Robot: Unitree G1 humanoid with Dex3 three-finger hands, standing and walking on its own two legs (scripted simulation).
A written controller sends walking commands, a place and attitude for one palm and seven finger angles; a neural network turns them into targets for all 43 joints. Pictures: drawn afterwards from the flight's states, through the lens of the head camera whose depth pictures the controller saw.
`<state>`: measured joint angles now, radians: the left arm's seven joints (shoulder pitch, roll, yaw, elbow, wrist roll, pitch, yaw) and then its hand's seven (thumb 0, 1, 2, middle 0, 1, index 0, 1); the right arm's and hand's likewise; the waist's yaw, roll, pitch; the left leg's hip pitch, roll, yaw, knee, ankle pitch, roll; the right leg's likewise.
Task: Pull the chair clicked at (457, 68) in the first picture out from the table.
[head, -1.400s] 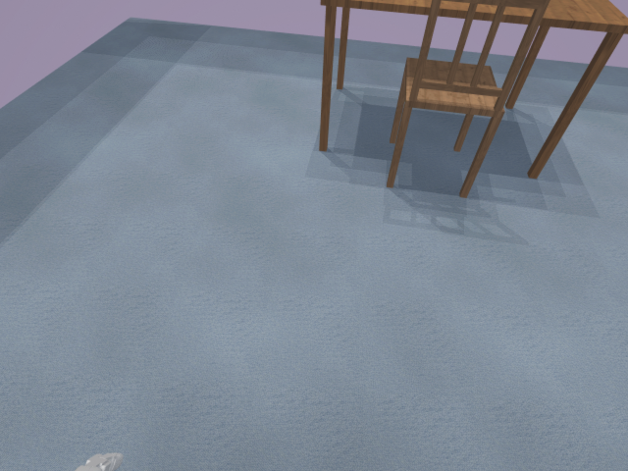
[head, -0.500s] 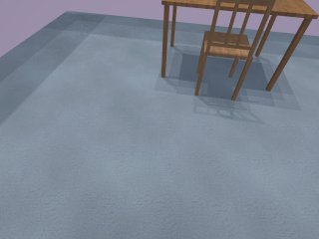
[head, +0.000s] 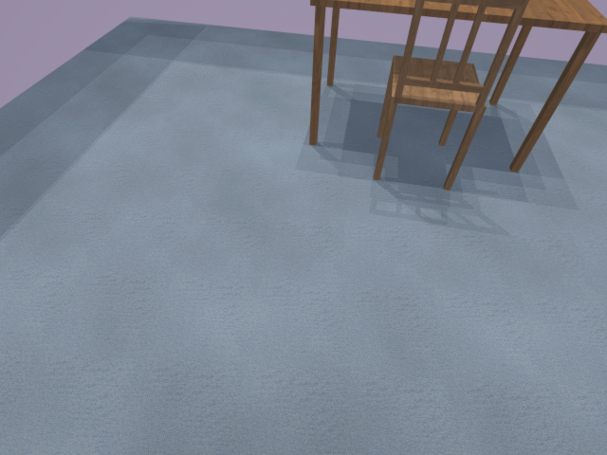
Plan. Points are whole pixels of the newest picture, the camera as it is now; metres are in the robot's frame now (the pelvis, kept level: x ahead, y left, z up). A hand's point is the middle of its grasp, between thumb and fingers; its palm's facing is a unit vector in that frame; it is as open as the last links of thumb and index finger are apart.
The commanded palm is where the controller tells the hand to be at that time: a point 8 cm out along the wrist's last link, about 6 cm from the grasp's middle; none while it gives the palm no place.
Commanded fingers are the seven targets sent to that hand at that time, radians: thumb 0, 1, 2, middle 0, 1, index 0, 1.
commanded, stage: look at it before walking up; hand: left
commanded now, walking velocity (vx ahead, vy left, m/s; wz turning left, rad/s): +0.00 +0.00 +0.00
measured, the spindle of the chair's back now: (443, 44) +1.53 -0.45 -0.08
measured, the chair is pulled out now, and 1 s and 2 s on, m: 0.00 0.00 0.00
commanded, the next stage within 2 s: walk to a spot facing it in 0.04 s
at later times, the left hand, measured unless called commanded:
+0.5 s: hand out of the picture +0.07 +0.19 -0.18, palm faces -0.14 -0.96 -0.26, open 7.3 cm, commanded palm none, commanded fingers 0.00 0.90 0.90 -0.20 -0.30 -0.20 -0.30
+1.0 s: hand out of the picture +0.15 +0.20 -0.19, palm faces -0.27 -0.94 -0.19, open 7.3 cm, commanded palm none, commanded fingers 0.00 0.90 0.90 -0.20 -0.30 -0.20 -0.30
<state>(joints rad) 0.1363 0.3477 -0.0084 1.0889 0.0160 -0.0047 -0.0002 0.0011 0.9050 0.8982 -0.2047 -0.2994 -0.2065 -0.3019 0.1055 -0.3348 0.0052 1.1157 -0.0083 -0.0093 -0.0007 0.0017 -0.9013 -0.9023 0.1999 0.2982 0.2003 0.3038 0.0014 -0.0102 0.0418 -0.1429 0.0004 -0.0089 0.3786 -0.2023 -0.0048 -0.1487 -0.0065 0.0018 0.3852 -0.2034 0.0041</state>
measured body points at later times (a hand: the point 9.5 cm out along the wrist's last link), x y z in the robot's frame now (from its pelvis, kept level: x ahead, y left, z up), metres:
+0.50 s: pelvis +0.00 -0.02 -0.02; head +0.02 -0.03 +0.43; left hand +0.08 +0.24 -0.16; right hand +0.04 -0.28 -0.17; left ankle +0.00 +0.12 -0.75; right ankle -0.01 -0.11 -0.74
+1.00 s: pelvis +0.14 +0.00 -0.02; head +0.18 +0.01 +0.43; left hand +0.16 +0.25 -0.17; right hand +0.20 -0.28 -0.14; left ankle +0.25 +0.08 -0.75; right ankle +0.00 -0.10 -0.74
